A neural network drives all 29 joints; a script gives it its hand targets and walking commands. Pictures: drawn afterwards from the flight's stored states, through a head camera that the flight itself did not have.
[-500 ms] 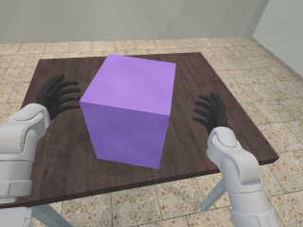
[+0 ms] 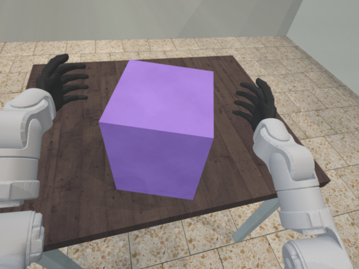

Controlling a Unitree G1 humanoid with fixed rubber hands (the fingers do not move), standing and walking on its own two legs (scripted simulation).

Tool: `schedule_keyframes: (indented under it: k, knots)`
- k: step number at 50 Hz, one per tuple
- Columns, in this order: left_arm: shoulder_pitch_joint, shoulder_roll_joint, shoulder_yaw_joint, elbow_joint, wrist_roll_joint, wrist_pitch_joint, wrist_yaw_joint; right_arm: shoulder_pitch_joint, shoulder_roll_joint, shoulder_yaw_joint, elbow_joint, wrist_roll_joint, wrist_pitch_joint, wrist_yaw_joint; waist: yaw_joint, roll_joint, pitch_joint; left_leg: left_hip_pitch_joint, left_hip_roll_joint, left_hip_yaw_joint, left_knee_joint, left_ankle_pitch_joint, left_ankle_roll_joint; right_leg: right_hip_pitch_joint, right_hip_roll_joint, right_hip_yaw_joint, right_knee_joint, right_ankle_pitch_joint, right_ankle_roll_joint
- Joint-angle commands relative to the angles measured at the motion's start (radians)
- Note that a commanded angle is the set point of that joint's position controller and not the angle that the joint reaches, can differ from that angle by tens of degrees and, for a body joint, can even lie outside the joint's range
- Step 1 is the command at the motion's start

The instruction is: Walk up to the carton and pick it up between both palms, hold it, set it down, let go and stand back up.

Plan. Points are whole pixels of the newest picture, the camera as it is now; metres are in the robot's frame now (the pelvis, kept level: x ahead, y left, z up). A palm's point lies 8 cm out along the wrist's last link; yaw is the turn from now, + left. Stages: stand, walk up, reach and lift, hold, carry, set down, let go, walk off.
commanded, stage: reach and lift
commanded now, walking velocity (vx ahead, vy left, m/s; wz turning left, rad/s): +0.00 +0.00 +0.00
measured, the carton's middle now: (162, 133) +0.43 +0.01 +0.07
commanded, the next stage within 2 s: none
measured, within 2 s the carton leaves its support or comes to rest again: neither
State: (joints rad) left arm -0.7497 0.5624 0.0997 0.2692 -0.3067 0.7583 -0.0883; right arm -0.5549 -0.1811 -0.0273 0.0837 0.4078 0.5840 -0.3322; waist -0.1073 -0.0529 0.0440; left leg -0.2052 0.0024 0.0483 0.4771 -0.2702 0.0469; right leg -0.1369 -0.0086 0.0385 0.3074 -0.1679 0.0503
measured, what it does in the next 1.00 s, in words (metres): stands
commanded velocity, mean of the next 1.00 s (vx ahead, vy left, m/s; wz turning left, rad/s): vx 0.00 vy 0.00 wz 0.00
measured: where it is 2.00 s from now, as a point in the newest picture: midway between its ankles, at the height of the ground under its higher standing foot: outside the picture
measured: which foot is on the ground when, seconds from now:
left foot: down 0.00-1.00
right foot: down 0.00-1.00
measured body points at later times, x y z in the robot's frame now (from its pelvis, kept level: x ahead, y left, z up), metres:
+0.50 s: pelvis -0.02 -0.01 +0.00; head +0.00 +0.03 +0.45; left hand +0.47 +0.20 +0.23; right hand +0.40 -0.19 +0.21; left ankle -0.01 +0.07 -0.74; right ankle +0.00 -0.17 -0.74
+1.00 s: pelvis -0.02 -0.03 -0.01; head +0.02 +0.02 +0.44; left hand +0.46 +0.18 +0.10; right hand +0.39 -0.18 +0.10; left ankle -0.01 +0.07 -0.74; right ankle +0.00 -0.17 -0.74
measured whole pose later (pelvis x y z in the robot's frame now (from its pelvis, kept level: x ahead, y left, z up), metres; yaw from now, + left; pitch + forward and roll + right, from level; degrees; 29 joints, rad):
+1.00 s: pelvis -0.02 -0.03 -0.01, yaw +3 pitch +10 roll -2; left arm -1.02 0.44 -0.09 1.21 -0.28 0.11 -0.05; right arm -0.78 0.05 -0.14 0.80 0.17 0.19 -0.33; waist -0.18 -0.07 -0.11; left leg -0.47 0.02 -0.03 0.53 -0.23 0.01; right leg -0.40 0.02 -0.04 0.41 -0.17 0.01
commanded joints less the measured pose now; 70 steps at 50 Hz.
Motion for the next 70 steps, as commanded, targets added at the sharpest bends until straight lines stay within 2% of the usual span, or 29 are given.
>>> schedule_keyframes:
  k: [1, 8, 12, 17, 25, 29, 34, 43, 48, 52, 53, 56, 60, 70]
  knots:
    - [-0.675, 0.222, 0.054, -0.178, -0.016, -0.082, 0.009, -0.576, -0.206, -0.112, -0.158, -0.013, -0.079, 0.020, -0.058, 0.247, -0.638, 0.363, 0.031, -0.029, 0.002, 0.757, -0.169, 0.071, 0.074, -0.069, 0.032, 0.422, -0.077]
    - [-0.847, 0.235, 0.006, -0.008, -0.053, -0.140, 0.026, -0.760, -0.217, -0.111, -0.056, -0.022, -0.100, 0.047, -0.057, 0.226, -0.708, 0.337, 0.035, -0.051, -0.008, 0.681, -0.156, 0.050, 0.067, -0.076, 0.034, 0.400, -0.079]
    - [-0.944, 0.245, -0.015, 0.149, -0.060, -0.178, 0.031, -0.866, -0.208, -0.094, 0.039, -0.027, -0.107, 0.056, -0.045, 0.210, -0.732, 0.287, 0.031, -0.053, -0.016, 0.611, -0.139, 0.053, 0.057, -0.073, 0.035, 0.395, -0.079]
    - [-1.043, 0.229, -0.073, 0.326, -0.074, -0.247, 0.031, -0.958, -0.184, -0.095, 0.181, -0.047, -0.122, 0.057, -0.067, 0.216, -0.764, 0.246, 0.026, -0.056, -0.033, 0.508, -0.121, 0.043, 0.048, -0.078, 0.034, 0.374, -0.080]
    - [-1.039, 0.149, -0.141, 0.595, -0.056, -0.371, 0.005, -0.970, -0.111, -0.081, 0.393, -0.082, -0.179, 0.037, -0.095, 0.215, -0.740, 0.243, 0.008, -0.051, -0.043, 0.469, -0.102, 0.053, 0.047, -0.083, 0.028, 0.392, -0.069]
    - [-1.027, 0.103, -0.163, 0.650, -0.040, -0.446, -0.004, -0.965, -0.067, -0.085, 0.438, -0.108, -0.231, 0.021, -0.097, 0.215, -0.711, 0.243, 0.001, -0.051, -0.045, 0.461, -0.097, 0.051, 0.049, -0.088, 0.029, 0.398, -0.062]
    - [-1.019, 0.073, -0.170, 0.668, -0.013, -0.534, 0.001, -0.953, -0.017, -0.088, 0.465, -0.148, -0.299, 0.013, -0.090, 0.213, -0.671, 0.222, -0.003, -0.052, -0.043, 0.426, -0.092, 0.033, 0.048, -0.097, 0.037, 0.374, -0.055]
    - [-1.010, 0.092, -0.141, 0.648, 0.024, -0.675, 0.041, -0.889, 0.031, -0.131, 0.439, -0.240, -0.422, 0.005, -0.067, 0.235, -0.817, 0.118, -0.004, -0.040, 0.007, 0.384, -0.096, 0.017, 0.035, -0.101, 0.096, 0.395, -0.046]
    - [-0.972, 0.067, -0.153, 0.694, 0.027, -0.732, 0.040, -0.846, 0.069, -0.131, 0.460, -0.263, -0.470, 0.003, -0.073, 0.251, -0.887, 0.060, -0.003, -0.031, 0.031, 0.366, -0.095, -0.003, 0.023, -0.101, 0.119, 0.404, -0.039]
    - [-0.967, 0.024, -0.176, 0.676, 0.019, -0.772, 0.036, -0.832, 0.077, -0.132, 0.457, -0.272, -0.513, 0.008, -0.090, 0.284, -0.954, 0.077, 0.002, -0.038, 0.067, 0.433, -0.111, -0.051, 0.026, -0.111, 0.137, 0.428, -0.039]
    - [-0.970, 0.021, -0.176, 0.675, 0.014, -0.778, 0.034, -0.836, 0.081, -0.125, 0.447, -0.270, -0.518, 0.011, -0.083, 0.285, -0.962, 0.076, 0.003, -0.036, 0.076, 0.451, -0.113, -0.056, 0.026, -0.109, 0.140, 0.437, -0.037]
    - [-0.959, 0.004, -0.176, 0.640, 0.015, -0.785, 0.030, -0.819, 0.076, -0.121, 0.438, -0.268, -0.536, 0.015, -0.091, 0.309, -0.995, 0.115, 0.005, -0.039, 0.105, 0.536, -0.129, -0.086, 0.030, -0.116, 0.145, 0.469, -0.037]
    - [-0.922, -0.001, -0.144, 0.622, 0.042, -0.769, 0.025, -0.790, 0.077, -0.108, 0.445, -0.255, -0.544, 0.019, -0.076, 0.314, -0.973, 0.152, 0.006, -0.036, 0.121, 0.619, -0.140, -0.102, 0.031, -0.116, 0.139, 0.485, -0.035]
    - [-0.895, -0.072, -0.097, 0.570, 0.116, -0.714, 0.037, -0.780, 0.104, -0.111, 0.501, -0.242, -0.557, 0.011, -0.068, 0.321, -0.866, 0.268, 0.020, -0.042, 0.117, 0.728, -0.166, -0.172, 0.049, -0.138, 0.100, 0.412, -0.040]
